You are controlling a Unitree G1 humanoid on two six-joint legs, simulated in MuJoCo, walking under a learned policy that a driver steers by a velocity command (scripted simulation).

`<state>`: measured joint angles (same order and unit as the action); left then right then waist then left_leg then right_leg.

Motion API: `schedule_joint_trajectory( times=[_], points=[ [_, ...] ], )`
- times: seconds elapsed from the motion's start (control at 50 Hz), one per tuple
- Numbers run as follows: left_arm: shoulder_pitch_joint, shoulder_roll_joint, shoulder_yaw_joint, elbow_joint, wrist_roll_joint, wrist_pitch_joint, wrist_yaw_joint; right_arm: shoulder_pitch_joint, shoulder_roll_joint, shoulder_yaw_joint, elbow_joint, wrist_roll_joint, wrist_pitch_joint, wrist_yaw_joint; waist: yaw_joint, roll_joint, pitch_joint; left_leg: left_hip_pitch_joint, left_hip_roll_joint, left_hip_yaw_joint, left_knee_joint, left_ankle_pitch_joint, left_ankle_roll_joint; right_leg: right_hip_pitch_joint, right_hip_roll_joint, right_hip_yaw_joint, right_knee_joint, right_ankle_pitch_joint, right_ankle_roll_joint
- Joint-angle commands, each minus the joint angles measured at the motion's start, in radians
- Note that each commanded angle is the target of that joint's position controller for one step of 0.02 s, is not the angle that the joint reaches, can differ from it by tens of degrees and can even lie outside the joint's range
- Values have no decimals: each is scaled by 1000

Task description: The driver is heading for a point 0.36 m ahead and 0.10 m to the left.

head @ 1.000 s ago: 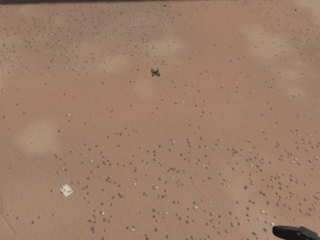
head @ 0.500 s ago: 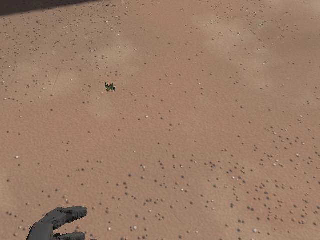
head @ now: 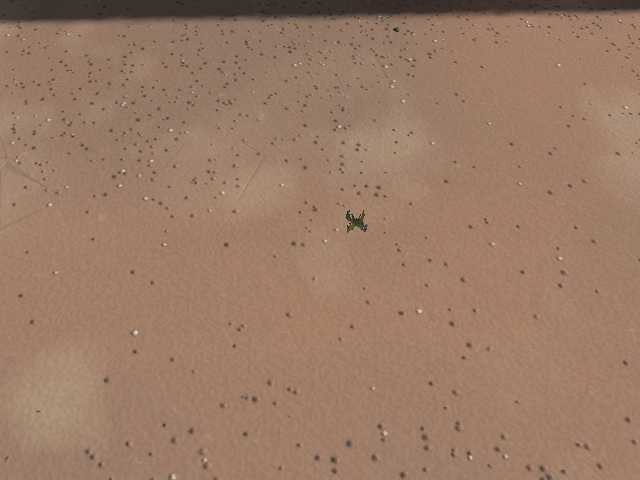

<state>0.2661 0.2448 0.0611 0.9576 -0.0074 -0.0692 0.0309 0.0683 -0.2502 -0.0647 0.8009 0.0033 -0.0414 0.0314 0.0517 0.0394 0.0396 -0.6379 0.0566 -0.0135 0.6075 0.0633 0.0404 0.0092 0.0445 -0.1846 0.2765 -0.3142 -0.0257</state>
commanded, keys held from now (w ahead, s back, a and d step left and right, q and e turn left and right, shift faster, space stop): q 0.92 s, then no key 0.08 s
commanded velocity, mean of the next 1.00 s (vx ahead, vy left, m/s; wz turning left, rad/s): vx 0.05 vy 0.00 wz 0.56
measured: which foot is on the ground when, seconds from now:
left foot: up 0.00-0.04, down 0.06-0.56, up 0.58-0.98, down 1.00-1.00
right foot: down 0.00-0.08, up 0.10-0.54, down 0.56-1.00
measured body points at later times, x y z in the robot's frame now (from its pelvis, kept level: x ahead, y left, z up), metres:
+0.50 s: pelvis +0.11 +0.00 +0.00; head +0.15 +0.01 +0.44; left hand +0.19 +0.31 -0.12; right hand +0.34 -0.23 -0.10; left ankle +0.17 +0.10 -0.74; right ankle +0.20 -0.14 -0.72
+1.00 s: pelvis +0.12 +0.00 +0.00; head +0.14 +0.03 +0.44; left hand +0.06 +0.31 -0.12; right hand +0.42 -0.12 -0.08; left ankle +0.05 +0.10 -0.74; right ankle +0.19 -0.13 -0.74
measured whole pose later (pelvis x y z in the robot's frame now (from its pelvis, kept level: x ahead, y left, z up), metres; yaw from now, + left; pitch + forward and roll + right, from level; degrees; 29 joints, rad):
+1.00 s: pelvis +0.12 +0.00 +0.00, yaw +35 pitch +1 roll +0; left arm 0.15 0.31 0.07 0.76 -0.02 0.01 0.02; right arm 0.15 -0.30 -0.08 0.60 0.02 0.07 0.01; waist 0.03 -0.02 0.06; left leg -0.28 0.01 0.02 0.53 -0.25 0.00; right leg -0.27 -0.12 -0.14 0.55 -0.29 0.04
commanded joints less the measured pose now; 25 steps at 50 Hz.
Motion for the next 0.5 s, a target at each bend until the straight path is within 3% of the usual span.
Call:
schedule_joint_trajectory(
  times=[0.02,0.04,0.06,0.08,0.1,0.12,0.14,0.16,0.18,0.2,0.24,0.28,0.34,0.4,0.5],
  points=[
    [-73,199,46,-67,-20,15,21,50,-106,-28,-75,-5,-2,23,-80,-124,-66,152,-50,53,-29,-133,38,5,-291,48,153,908,-82],
    [-84,197,47,-76,-21,25,27,145,-140,-45,-54,-3,-7,25,-125,-105,-107,262,-85,69,-95,-113,63,0,-265,35,298,912,-58],
    [-54,188,42,-84,-11,29,26,237,-200,-69,-35,-1,-10,13,-161,-30,-167,442,-78,14,-173,119,104,-84,-195,13,526,760,-6],
    [43,93,13,-106,44,20,11,254,-291,-84,-46,-5,0,-13,-85,211,-286,767,156,-270,-47,642,226,-401,-83,12,872,-15,60],
    [85,84,-7,-132,29,3,-11,233,-295,-75,-90,-15,1,-14,-78,252,-484,962,350,-676,-145,555,449,-633,63,195,1160,-436,86],
    [8,162,14,-130,-1,-5,-24,207,-231,-60,-121,-19,10,-12,-125,74,-470,887,289,-589,-198,384,394,-670,-6,302,1187,-347,63],
    [-73,159,14,-157,-16,2,-19,130,-189,-49,-136,-7,12,-18,-111,12,-352,766,239,-481,-220,242,330,-702,-40,289,1131,-249,53],
    [-94,148,16,-148,-4,17,-4,82,-162,-41,-140,7,17,-23,-82,-69,-243,615,189,-405,-252,148,277,-689,-76,278,1043,-191,63],
    [-102,161,23,-156,7,33,11,58,-152,-38,-144,9,22,-30,-59,-46,-199,500,160,-380,-276,64,254,-639,-94,281,963,-152,65],
    [-97,158,25,-160,10,47,14,49,-154,-38,-150,-3,28,-33,-38,-7,-176,416,126,-365,-299,15,238,-579,-88,272,914,-129,65],
    [-75,128,21,-159,14,57,21,43,-171,-46,-164,-15,32,-40,-25,39,-172,354,92,-336,-308,32,229,-535,-64,256,811,-102,76],
    [-90,119,18,-164,16,60,27,60,-190,-54,-172,-8,37,-52,-34,42,-193,360,87,-348,-301,5,226,-536,-54,265,727,-73,92],
    [-133,122,18,-179,14,68,29,56,-195,-56,-186,0,52,-67,-49,59,-194,345,65,-384,-310,-209,195,-530,-46,285,641,-5,104],
    [-166,127,19,-194,9,62,25,58,-189,-56,-193,-1,63,-74,-65,98,-166,337,48,-428,-319,-345,174,-512,-33,295,552,12,104],
    [-147,137,22,-195,-3,36,5,77,-185,-55,-204,2,80,-75,-66,131,-162,391,45,-509,-273,-267,153,-401,-7,288,342,-9,72]
  ],
)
